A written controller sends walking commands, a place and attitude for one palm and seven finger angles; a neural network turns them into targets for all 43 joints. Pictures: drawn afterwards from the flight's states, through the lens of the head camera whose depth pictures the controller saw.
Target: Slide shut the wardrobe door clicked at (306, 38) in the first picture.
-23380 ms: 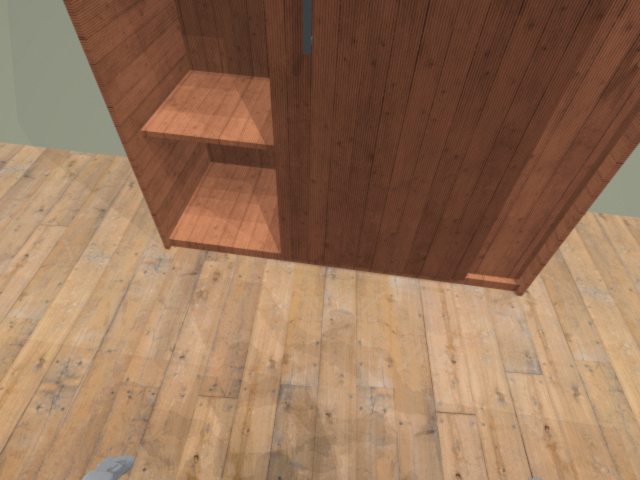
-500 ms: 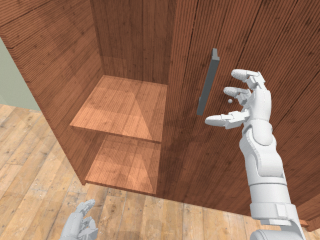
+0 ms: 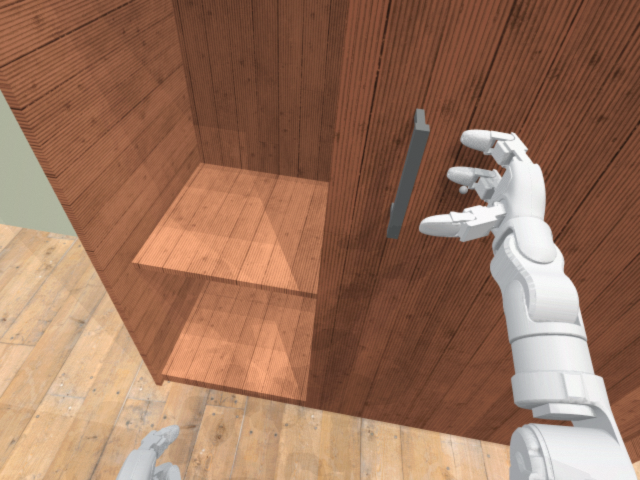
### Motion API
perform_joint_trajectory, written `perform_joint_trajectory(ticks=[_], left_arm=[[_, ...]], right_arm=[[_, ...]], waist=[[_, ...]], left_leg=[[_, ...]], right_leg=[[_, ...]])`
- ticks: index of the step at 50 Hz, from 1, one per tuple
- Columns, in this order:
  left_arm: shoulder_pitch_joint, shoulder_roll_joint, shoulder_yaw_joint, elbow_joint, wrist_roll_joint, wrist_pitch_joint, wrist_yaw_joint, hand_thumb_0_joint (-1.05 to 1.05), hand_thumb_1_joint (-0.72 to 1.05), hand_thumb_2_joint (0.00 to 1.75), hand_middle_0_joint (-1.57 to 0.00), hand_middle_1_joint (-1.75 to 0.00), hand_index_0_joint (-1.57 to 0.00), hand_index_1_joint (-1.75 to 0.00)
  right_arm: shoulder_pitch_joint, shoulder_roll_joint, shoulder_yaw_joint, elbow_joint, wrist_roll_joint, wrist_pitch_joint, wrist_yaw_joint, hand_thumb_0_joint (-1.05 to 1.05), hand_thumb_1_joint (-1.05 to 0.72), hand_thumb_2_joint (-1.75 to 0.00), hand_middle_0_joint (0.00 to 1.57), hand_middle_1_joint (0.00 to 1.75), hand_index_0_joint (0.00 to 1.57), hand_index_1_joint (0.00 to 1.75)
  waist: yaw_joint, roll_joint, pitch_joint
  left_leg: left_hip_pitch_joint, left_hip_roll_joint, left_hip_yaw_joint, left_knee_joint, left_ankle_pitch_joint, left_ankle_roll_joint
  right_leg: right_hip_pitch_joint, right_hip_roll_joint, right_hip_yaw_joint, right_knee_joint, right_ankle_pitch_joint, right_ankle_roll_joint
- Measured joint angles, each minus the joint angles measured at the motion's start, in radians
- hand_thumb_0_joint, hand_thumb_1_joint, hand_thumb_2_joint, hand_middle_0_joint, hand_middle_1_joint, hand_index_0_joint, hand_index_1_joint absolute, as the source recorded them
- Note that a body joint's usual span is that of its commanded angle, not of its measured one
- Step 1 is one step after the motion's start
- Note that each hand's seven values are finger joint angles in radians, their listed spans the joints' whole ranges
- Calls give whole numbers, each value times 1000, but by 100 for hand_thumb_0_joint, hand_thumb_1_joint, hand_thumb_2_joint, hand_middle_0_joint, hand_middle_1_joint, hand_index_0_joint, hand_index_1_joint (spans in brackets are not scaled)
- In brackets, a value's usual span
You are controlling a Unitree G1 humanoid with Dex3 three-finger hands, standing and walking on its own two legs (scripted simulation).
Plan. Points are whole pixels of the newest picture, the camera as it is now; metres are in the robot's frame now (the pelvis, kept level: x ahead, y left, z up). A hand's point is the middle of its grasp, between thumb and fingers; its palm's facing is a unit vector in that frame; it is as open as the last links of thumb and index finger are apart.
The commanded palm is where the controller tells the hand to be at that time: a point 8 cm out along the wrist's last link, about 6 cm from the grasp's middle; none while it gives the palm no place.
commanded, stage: move the hooked fingers beside the handle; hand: right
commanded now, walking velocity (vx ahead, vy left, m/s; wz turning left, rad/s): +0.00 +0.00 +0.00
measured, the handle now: (405, 178) +0.46 -0.08 +0.18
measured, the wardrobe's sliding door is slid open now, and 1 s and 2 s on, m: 0.47 0.47 0.47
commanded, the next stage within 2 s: feel for the door with the fingertips in 1.14 s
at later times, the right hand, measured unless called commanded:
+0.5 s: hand (430, 233) +0.39 -0.11 +0.14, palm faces +0.09 +0.99 +0.05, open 14.0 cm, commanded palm +0.37 -0.17 +0.18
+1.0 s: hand (469, 209) +0.37 -0.14 +0.20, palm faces +0.15 +0.99 +0.04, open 14.0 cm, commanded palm +0.36 -0.19 +0.18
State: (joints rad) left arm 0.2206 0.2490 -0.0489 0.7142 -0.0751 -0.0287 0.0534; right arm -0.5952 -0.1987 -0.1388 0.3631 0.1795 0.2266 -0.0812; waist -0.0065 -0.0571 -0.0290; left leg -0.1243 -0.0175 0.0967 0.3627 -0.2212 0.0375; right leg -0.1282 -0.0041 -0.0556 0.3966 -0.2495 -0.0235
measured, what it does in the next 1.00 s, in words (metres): stands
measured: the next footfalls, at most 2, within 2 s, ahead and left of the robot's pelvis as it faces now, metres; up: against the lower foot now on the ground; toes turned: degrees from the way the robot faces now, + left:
none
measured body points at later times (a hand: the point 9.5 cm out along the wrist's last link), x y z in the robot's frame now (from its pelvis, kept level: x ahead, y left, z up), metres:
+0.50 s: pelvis +0.00 +0.00 +0.00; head -0.01 +0.02 +0.45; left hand +0.15 +0.23 -0.11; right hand +0.38 -0.16 +0.14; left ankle -0.01 +0.09 -0.74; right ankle -0.02 -0.10 -0.74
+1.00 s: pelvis -0.01 +0.00 +0.00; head -0.02 +0.02 +0.45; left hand +0.15 +0.23 -0.10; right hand +0.35 -0.19 +0.20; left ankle -0.01 +0.09 -0.74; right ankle -0.02 -0.10 -0.74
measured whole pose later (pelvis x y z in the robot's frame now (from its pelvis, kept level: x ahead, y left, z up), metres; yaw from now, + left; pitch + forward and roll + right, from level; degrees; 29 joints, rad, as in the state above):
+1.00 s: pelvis -0.01 +0.00 +0.00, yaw +1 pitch -2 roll +0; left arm 0.19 0.23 -0.04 0.69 -0.04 -0.08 0.04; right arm -0.40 -0.16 -0.13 0.14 0.17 0.10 -0.13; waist -0.01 -0.04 -0.01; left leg -0.14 -0.02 0.07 0.38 -0.22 0.04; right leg -0.12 -0.01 -0.08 0.39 -0.24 -0.02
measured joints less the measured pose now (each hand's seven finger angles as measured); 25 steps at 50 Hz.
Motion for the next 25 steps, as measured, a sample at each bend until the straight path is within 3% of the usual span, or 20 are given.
perform_joint_trajectory(ticks=[3, 5, 9, 11, 13, 16, 21, 23, 25], left_arm=[[-11, 12, -3, -14, -3, 11, 1, 1, 90, 90, -20, -30, -20, -30], [-19, 10, 3, -31, 6, 5, -1, 1, 90, 90, -20, -30, -20, -30], [-30, -14, 15, -49, 32, -31, -10, 1, 90, 90, -20, -30, -20, -30], [-24, -27, 19, -46, 39, -46, -16, 1, 90, 90, -20, -30, -20, -30], [-17, -33, 18, -34, 36, -47, -19, 1, 90, 90, -20, -30, -20, -30], [-12, -25, 5, -17, 19, -25, -13, 1, 90, 90, -20, -30, -20, -30], [-21, 3, -13, -19, -5, 14, 2, 1, 90, 90, -20, -30, -20, -30], [-26, 6, -7, -31, 3, 8, 2, 1, 90, 90, -20, -30, -20, -30], [-30, 1, 3, -43, 15, -9, -1, 1, 90, 90, -20, -30, -20, -30]], right_arm=[[10, 31, 6, 66, 28, 77, 14, -1, 50, -30, 30, 120, 30, 120], [69, 63, 7, 35, 30, 77, 0, -1, 50, -30, 30, 120, 30, 120], [175, 96, 3, -106, 4, -40, -62, -1, 50, -30, 30, 120, 30, 120], [187, 82, 3, -166, -23, -108, -86, -2, 50, -30, 30, 120, 30, 120], [158, 54, 2, -179, -45, -137, -89, -2, 50, -30, 30, 120, 30, 120], [62, 14, 4, -107, -45, -83, -58, -2, 50, -30, 30, 120, 30, 120], [-7, 20, 6, 71, 18, 80, 7, -1, 50, -30, 30, 120, 30, 120], [37, 48, 12, 62, 29, 86, 2, -1, 50, -30, 30, 120, 30, 120], [104, 80, 15, -7, 25, 46, -21, -1, 50, -30, 30, 120, 30, 120]], waist=[[8, -11, -2], [14, -13, 5], [15, 5, 25], [9, 17, 23], [2, 21, 17], [-3, 13, 6], [3, -10, -2], [8, -13, 8], [10, -9, 22]], left_leg=[[-11, 3, 0, -5, 7, -2], [-23, 3, -10, -2, 10, -3], [-41, -2, -35, 18, 7, -2], [-43, -3, -39, 30, 0, 0], [-31, -4, -35, 31, -6, 2], [-7, -3, -15, 18, -6, 3], [-6, 2, 4, -6, 8, 0], [-18, 3, -2, -4, 12, -1], [-29, 2, -14, 3, 13, -1]], right_leg=[[-11, 3, 0, -5, 7, -3], [-14, 3, -11, -11, 11, -4], [-13, -2, -35, -13, 9, -2], [-9, -4, -40, -11, 6, 1], [-1, -5, -35, -7, 2, 3], [7, -4, -15, -1, -1, 4], [-8, 2, 4, -4, 9, -1], [-15, 3, -2, -8, 13, -2], [-16, 2, -14, -13, 15, -3]])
